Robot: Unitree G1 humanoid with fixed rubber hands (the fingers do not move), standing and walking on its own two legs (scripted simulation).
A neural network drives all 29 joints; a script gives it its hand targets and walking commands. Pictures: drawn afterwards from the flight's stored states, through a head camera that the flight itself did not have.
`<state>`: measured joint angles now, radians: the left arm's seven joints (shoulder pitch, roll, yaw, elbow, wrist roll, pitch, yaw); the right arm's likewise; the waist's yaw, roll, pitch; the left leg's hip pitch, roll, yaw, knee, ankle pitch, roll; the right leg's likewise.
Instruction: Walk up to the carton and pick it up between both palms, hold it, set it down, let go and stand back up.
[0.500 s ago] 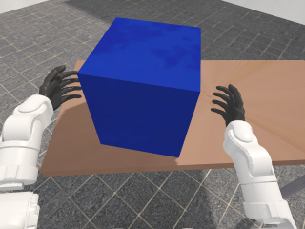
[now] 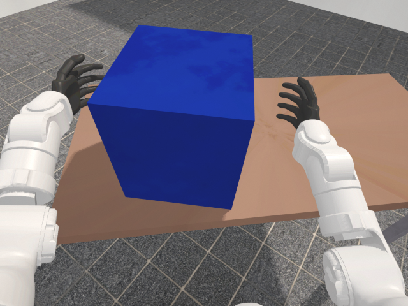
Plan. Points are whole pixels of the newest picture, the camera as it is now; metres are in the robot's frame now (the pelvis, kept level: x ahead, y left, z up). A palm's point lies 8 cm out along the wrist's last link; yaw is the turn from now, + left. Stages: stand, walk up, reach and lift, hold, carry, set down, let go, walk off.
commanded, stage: reach and lift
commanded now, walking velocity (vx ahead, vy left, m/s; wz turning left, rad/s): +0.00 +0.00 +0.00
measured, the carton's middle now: (186, 119) +0.50 +0.03 +0.07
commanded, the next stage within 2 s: none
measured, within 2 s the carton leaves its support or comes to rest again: neither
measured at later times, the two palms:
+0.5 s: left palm (72, 67) +0.47 +0.23 +0.22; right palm (302, 93) +0.42 -0.19 +0.20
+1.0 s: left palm (86, 103) +0.48 +0.24 +0.13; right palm (287, 120) +0.43 -0.18 +0.12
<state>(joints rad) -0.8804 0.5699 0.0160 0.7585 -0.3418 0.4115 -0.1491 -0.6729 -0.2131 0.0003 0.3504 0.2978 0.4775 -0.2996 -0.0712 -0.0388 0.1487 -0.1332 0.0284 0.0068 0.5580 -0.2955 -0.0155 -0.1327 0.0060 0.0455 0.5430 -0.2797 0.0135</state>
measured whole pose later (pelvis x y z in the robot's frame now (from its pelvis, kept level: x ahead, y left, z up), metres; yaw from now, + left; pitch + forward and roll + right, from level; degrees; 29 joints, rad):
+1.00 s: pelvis +0.01 +0.00 +0.00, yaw +0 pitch +5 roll +0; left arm -1.09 0.55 -0.14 1.37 -0.37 -0.03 -0.12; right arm -0.91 -0.12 -0.01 0.91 0.29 0.16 -0.26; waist -0.13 -0.05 0.01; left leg -0.37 0.03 0.01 0.56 -0.28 -0.02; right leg -0.37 0.01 0.05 0.54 -0.26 0.01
